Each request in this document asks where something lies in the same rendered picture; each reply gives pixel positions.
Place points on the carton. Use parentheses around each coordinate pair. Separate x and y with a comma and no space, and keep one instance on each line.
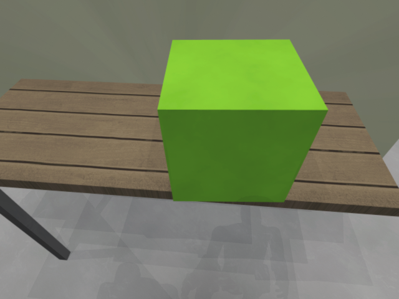
(237,119)

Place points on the table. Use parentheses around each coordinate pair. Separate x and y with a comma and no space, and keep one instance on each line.
(105,138)

